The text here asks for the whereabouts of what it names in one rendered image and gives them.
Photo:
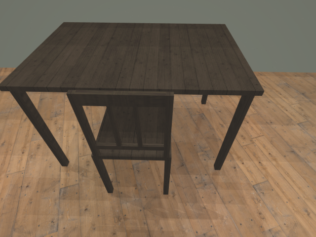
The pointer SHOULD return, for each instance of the table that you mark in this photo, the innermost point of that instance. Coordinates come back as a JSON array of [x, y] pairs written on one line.
[[192, 59]]

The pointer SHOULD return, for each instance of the chair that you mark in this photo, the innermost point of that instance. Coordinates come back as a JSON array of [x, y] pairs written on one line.
[[136, 126]]

